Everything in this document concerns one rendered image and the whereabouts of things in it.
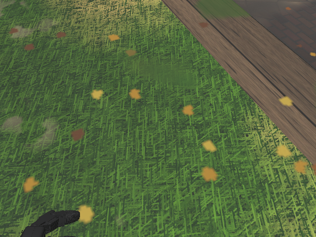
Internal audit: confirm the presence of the robot left hand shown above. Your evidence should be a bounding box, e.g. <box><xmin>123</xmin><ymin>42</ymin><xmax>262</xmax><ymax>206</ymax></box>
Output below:
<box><xmin>21</xmin><ymin>209</ymin><xmax>80</xmax><ymax>237</ymax></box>

